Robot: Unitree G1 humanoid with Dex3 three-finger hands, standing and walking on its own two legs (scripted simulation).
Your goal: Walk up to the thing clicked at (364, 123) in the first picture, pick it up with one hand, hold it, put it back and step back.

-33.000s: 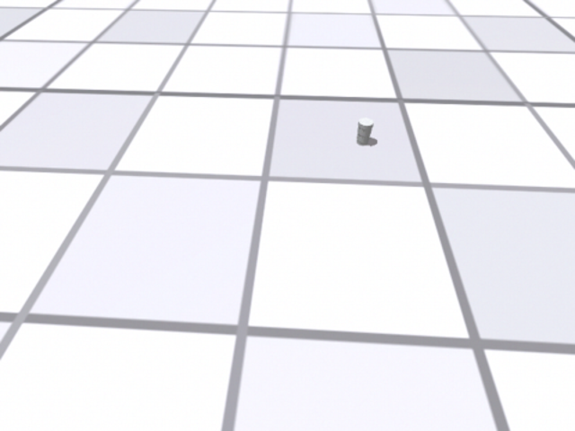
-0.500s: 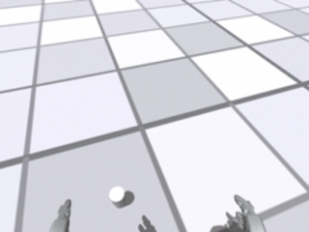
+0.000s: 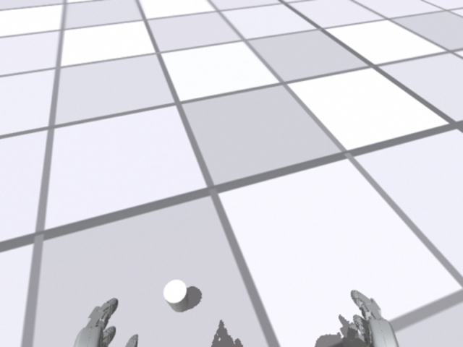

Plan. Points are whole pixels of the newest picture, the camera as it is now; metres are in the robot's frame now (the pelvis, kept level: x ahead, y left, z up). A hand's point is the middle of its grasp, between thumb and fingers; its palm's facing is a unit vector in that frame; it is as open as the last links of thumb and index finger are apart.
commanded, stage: stand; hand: left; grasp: from the side
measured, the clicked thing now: (177, 297) +0.45 +0.20 -0.65
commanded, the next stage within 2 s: none
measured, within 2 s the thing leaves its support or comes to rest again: neither
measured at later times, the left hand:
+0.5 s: hand out of the picture +0.06 +0.25 -0.11, palm faces +0.01 -0.94 -0.35, open 7.4 cm
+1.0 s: hand out of the picture +0.01 +0.25 -0.10, palm faces +0.00 -0.93 -0.36, open 7.4 cm
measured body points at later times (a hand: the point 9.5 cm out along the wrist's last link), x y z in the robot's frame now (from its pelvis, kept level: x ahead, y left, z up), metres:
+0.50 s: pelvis -0.01 +0.01 +0.04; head -0.01 +0.01 +0.49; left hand +0.06 +0.30 -0.08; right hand +0.07 -0.27 -0.09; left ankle +0.00 +0.12 -0.69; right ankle +0.01 -0.13 -0.69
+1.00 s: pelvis -0.03 +0.00 +0.06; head -0.03 -0.01 +0.51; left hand +0.01 +0.30 -0.08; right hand +0.04 -0.28 -0.09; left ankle +0.00 +0.12 -0.69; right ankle +0.01 -0.13 -0.69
